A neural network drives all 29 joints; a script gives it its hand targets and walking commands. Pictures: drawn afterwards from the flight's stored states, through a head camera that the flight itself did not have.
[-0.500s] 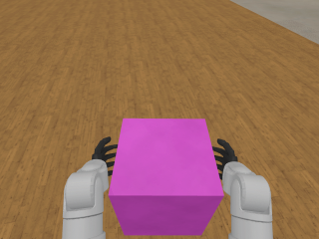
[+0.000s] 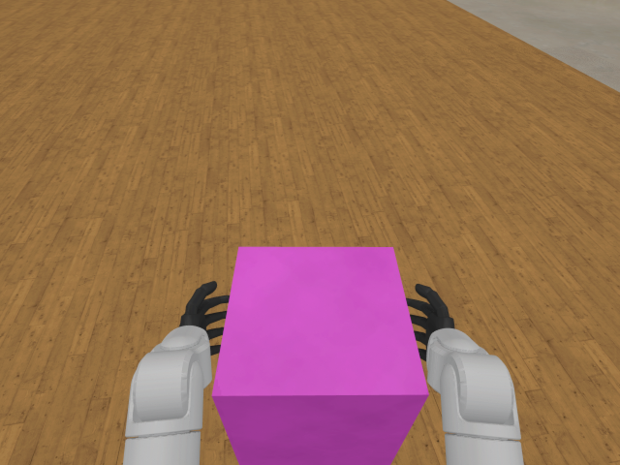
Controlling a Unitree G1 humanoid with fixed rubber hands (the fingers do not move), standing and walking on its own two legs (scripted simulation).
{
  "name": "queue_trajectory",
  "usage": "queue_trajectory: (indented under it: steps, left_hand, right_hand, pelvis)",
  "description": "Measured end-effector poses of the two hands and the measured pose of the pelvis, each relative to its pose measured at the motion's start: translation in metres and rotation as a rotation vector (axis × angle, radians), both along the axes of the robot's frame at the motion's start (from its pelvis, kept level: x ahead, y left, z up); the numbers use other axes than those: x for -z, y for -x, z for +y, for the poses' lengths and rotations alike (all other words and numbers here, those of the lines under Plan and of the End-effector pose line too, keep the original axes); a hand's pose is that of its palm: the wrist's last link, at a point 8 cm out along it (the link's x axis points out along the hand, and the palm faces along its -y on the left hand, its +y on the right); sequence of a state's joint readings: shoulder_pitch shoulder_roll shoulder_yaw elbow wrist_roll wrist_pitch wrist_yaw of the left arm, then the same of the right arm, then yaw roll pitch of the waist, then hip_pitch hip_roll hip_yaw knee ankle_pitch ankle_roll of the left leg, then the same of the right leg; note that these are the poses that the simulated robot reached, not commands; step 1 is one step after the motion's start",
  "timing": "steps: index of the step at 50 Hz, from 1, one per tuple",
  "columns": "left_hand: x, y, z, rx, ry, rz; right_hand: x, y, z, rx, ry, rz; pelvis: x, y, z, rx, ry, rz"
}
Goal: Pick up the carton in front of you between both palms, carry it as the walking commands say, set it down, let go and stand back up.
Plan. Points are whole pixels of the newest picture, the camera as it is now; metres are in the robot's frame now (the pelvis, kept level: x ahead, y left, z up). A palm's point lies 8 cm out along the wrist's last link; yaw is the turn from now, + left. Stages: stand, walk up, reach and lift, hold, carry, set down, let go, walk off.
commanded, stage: carry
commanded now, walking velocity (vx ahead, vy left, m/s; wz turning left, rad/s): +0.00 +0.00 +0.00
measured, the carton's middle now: (315, 361) +0.27 +0.00 -0.01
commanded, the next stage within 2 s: hold in 0.72 s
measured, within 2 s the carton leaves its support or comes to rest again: neither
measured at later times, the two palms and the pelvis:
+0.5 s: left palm (195, 356) +0.25 +0.15 +0.04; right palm (432, 359) +0.25 -0.14 +0.04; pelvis -0.04 +0.00 +0.00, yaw +0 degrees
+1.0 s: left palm (185, 378) +0.22 +0.16 +0.05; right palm (436, 388) +0.21 -0.14 +0.04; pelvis -0.06 +0.01 +0.01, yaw -1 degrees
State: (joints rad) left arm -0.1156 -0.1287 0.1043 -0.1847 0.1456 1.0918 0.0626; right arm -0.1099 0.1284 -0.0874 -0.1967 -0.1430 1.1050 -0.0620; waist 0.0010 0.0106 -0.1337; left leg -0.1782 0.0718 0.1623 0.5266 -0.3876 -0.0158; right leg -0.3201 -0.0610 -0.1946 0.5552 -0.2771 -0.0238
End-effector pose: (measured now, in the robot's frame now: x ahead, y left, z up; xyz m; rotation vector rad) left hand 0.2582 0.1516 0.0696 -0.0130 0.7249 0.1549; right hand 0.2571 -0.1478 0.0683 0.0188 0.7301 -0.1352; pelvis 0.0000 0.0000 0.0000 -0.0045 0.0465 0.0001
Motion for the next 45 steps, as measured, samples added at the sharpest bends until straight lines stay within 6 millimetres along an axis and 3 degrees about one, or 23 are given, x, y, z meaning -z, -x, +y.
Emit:
queue_trajectory:
  steps: [11,21,36,45]
  left_hand:
    - [0.013,0.012,0.001,0.027,-0.033,-0.017]
    - [0.03,0.009,0.003,0.041,-0.053,-0.034]
    - [0.025,0.011,0.005,0.039,-0.05,-0.069]
    - [0.024,0.027,0.005,0.069,-0.071,-0.058]
  right_hand:
    - [0.013,0.013,0.001,-0.022,0.034,-0.017]
    - [0.03,0.009,0.003,-0.041,0.054,-0.035]
    - [0.026,0.011,0.005,-0.034,0.048,-0.07]
    - [0.028,0.034,0.006,-0.02,0.047,-0.058]
  pelvis:
    - [-0.003,0.019,0.002,0.001,-0.003,-0.015]
    - [-0.004,0.036,0.003,0.002,-0.007,-0.018]
    - [-0.003,0.04,0.005,0.001,-0.007,-0.012]
    - [-0.011,0.051,0.011,0.016,0.004,-0.14]
